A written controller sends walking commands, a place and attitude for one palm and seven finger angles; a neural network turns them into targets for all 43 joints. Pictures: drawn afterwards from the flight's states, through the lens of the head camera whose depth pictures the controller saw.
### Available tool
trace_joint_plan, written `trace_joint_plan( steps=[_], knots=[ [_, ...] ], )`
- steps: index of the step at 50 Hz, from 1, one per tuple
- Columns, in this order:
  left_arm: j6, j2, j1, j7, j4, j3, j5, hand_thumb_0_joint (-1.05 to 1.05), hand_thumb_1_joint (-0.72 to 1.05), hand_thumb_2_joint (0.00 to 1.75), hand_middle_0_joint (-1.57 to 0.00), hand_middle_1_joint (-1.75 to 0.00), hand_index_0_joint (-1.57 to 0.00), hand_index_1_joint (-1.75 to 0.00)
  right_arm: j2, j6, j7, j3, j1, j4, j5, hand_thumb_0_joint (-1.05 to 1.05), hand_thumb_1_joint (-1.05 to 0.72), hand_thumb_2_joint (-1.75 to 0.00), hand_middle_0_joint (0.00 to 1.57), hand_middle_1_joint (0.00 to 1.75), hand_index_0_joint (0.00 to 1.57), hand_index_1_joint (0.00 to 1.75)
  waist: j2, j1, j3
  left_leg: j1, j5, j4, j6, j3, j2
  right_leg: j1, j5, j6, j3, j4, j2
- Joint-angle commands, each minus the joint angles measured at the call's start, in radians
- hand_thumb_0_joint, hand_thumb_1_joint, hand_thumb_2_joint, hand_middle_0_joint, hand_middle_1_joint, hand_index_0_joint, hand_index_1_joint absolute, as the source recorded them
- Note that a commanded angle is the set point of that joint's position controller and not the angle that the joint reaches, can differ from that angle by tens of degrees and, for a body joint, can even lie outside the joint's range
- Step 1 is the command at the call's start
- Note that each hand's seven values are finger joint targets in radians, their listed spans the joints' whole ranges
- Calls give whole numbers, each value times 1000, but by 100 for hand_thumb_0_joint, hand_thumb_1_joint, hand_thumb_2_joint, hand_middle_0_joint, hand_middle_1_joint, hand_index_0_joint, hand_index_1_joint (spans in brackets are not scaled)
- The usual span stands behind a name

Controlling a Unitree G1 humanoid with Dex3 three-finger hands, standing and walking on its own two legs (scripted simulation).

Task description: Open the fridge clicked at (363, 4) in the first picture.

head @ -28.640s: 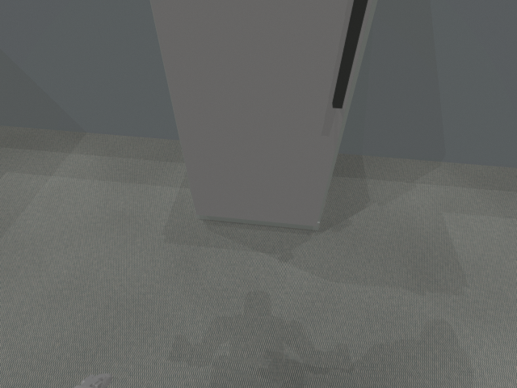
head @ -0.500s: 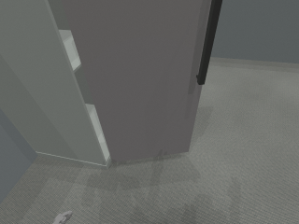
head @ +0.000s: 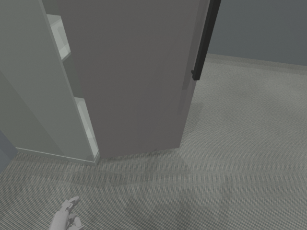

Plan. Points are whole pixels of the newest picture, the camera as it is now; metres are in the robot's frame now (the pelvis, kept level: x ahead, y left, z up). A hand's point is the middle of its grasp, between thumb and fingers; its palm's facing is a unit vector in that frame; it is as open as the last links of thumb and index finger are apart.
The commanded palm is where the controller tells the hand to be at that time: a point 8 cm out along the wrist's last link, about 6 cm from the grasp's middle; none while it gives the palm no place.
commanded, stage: stop stepping back and stand still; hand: right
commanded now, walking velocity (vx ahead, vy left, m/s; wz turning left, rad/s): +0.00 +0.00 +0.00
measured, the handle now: (204, 32) +0.79 -0.16 +0.19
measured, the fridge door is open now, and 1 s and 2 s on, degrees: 69 69 69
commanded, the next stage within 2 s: let the arm hang, fingers relaxed in 1.00 s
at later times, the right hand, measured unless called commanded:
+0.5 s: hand out of the picture +0.22 -0.30 +0.16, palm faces +0.43 +0.79 -0.43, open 7.4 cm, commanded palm +0.17 -0.33 +0.19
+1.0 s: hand out of the picture +0.21 -0.31 +0.16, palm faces +0.42 +0.79 -0.44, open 7.4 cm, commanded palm +0.15 -0.34 +0.19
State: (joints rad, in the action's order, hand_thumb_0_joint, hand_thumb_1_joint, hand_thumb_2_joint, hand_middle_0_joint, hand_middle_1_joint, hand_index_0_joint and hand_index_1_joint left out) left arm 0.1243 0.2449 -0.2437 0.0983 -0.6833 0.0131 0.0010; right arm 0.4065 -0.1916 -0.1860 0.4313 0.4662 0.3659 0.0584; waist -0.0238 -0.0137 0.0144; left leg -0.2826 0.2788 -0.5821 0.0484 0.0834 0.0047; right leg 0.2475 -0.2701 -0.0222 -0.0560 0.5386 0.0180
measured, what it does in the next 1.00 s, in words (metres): stands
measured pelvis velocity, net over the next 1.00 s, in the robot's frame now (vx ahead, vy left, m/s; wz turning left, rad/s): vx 0.01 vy -0.05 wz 0.02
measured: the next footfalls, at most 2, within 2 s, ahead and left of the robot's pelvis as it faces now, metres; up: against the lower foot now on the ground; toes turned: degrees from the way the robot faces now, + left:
none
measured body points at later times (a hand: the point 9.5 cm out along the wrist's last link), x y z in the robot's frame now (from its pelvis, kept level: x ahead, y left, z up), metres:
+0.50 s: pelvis +0.02 -0.03 +0.01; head +0.02 -0.04 +0.46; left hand +0.19 +0.20 -0.07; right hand +0.19 -0.34 +0.18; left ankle +0.02 +0.09 -0.73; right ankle +0.01 -0.12 -0.73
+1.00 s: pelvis +0.01 -0.05 +0.01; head +0.02 -0.05 +0.46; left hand +0.17 +0.19 -0.08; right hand +0.18 -0.35 +0.18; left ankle +0.02 +0.09 -0.73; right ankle +0.01 -0.12 -0.73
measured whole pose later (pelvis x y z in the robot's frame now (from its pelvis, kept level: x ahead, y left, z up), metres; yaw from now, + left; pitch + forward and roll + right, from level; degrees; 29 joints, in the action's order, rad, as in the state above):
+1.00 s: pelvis +0.01 -0.05 +0.01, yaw +1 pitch +0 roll +1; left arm 0.09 0.20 -0.19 0.08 -0.64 -0.02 0.02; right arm 0.39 -0.19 -0.17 0.39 0.52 0.43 0.04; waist 0.00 -0.01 -0.02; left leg -0.23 0.20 -0.44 -0.02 0.05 -0.02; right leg 0.23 -0.25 -0.06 -0.09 0.49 -0.01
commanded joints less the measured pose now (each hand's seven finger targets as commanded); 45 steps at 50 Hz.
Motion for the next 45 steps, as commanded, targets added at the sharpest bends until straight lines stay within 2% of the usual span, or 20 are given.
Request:
trace_joint_plan(
  steps=[1, 2, 3, 4, 5, 6, 8, 11, 13, 15, 17, 21, 25, 26, 29, 33, 38, 45],
  knots=[
    [53, 109, 143, -1, 184, 27, -18, 0, 90, 90, -20, -30, -20, -30, 153, -42, 13, 35, -53, 221, -13, 0, -90, -90, 20, 30, 20, 30, -13, -14, 38, 54, -32, 112, -66, -131, -66, 8, 5, -64, 181, -162, 153],
    [54, 103, 149, -4, 185, 22, -11, 0, 90, 90, -20, -30, -20, -30, 145, -40, 16, 27, -55, 248, -20, 0, -90, -90, 20, 30, 20, 30, -30, -5, -9, 74, 0, 136, -53, -141, -66, 81, -90, -55, 167, -181, 124],
    [58, 103, 160, -6, 193, 21, -5, 0, 90, 90, -20, -30, -20, -30, 168, -44, 15, 42, -105, 322, -24, 0, -90, -90, 20, 30, 20, 30, -47, -7, -28, 88, -6, 150, -43, -166, -76, 106, -104, -50, 146, -177, 101],
    [62, 99, 165, -8, 192, 18, 0, 0, 90, 90, -20, -30, -20, -30, 174, -51, 11, 43, -113, 353, -29, 0, -90, -90, 20, 30, 20, 30, -37, -4, -40, 94, -35, 164, -32, -182, -85, 114, -71, -45, 131, -155, 87],
    [66, 96, 162, -9, 189, 18, 3, 0, 90, 90, -20, -30, -20, -30, 192, -58, 6, 60, -102, 374, -30, 0, -90, -90, 20, 30, 20, 30, -15, -6, -17, 106, -85, 170, -22, -196, -97, 95, -5, -38, 116, -124, 75],
    [69, 95, 156, -11, 187, 20, 4, 0, 90, 90, -20, -30, -20, -30, 202, -62, 0, 74, -84, 395, -28, 0, -90, -90, 20, 30, 20, 30, -24, -5, 25, 124, -165, 162, -13, -207, -108, 54, 83, -31, 102, -95, 68],
    [69, 99, 146, -12, 195, 27, 6, 0, 90, 90, -20, -30, -20, -30, 233, -64, -9, 113, -27, 416, -24, 0, -90, -90, 20, 30, 20, 30, -86, -6, 89, 161, -297, 132, -9, -197, -115, 6, 213, -15, 93, -70, 68],
    [54, 82, 134, -14, 209, 27, 2, 0, 90, 90, -20, -30, -20, -30, 212, -65, -14, 127, 66, 390, -12, 0, -90, -90, 20, 30, 20, 30, -113, -5, 159, 207, -413, 91, -21, -148, -91, -40, 372, -4, 86, -67, 87],
    [43, 80, 130, -13, 212, 29, 0, 0, 90, 90, -20, -30, -20, -30, 189, -55, -9, 131, 123, 315, -1, 0, -90, -90, 20, 30, 20, 30, -70, 0, 148, 204, -426, 99, -26, -135, -83, -32, 398, 3, 86, -70, 93],
    [30, 82, 131, -12, 214, 28, -4, 0, 90, 90, -20, -30, -20, -30, 180, -51, -3, 124, 105, 288, 5, 0, -90, -90, 20, 30, 20, 30, -16, 5, 139, 196, -421, 105, -32, -136, -77, -27, 376, 4, 79, -77, 98],
    [22, 87, 134, -9, 214, 28, -6, 0, 90, 90, -20, -30, -20, -30, 163, -46, 4, 111, 97, 246, 10, 0, -90, -90, 20, 30, 20, 30, 1, 7, 112, 181, -368, 119, -39, -128, -68, -9, 325, 2, 84, -103, 102],
    [17, 93, 149, -5, 219, 22, -6, 0, 90, 90, -20, -30, -20, -30, 143, -34, 14, 66, 47, 235, 7, 0, -90, -90, 20, 30, 20, 30, -4, 2, 77, 154, -290, 139, -47, -125, -58, 3, 235, -5, 87, -143, 106],
    [18, 90, 158, 1, 219, 16, 3, 0, 90, 90, -20, -30, -20, -30, 150, -35, 14, 46, -20, 286, -6, 0, -90, -90, 20, 30, 20, 30, -38, -2, 70, 161, -257, 147, -44, -129, -58, 18, 168, -10, 94, -167, 98],
    [18, 88, 160, 1, 220, 15, 5, 0, 90, 90, -20, -30, -20, -30, 161, -35, 11, 55, -22, 294, -8, 0, -90, -90, 20, 30, 20, 30, -31, -4, 69, 166, -255, 148, -43, -126, -57, 20, 164, -11, 97, -171, 97],
    [19, 82, 168, 3, 216, 11, 12, 0, 90, 90, -20, -30, -20, -30, 180, -42, 3, 65, -43, 345, -17, 0, -90, -90, 20, 30, 20, 30, -87, -4, 61, 173, -226, 150, -38, -126, -58, 39, 115, -9, 102, -186, 91],
    [18, 86, 167, -1, 216, 16, 17, 0, 90, 90, -20, -30, -20, -30, 190, -51, -4, 92, -8, 333, -17, 0, -90, -90, 20, 30, 20, 30, -95, -4, 49, 186, -190, 163, -31, -127, -55, 76, 48, -6, 113, -199, 83],
    [20, 86, 157, -5, 214, 22, 14, 0, 90, 90, -20, -30, -20, -30, 158, -55, -1, 87, 56, 283, -9, 0, -90, -90, 20, 30, 20, 30, -69, -1, 76, 199, -222, 152, -37, -108, -50, 65, 112, 2, 112, -194, 90],
    [20, 91, 160, -2, 209, 22, 11, 0, 90, 90, -20, -30, -20, -30, 152, -58, 3, 74, 25, 260, -14, 0, -90, -90, 20, 30, 20, 30, -49, 0, 52, 188, -189, 142, -48, -95, -38, 85, 38, -1, 120, -232, 104]
  ],
)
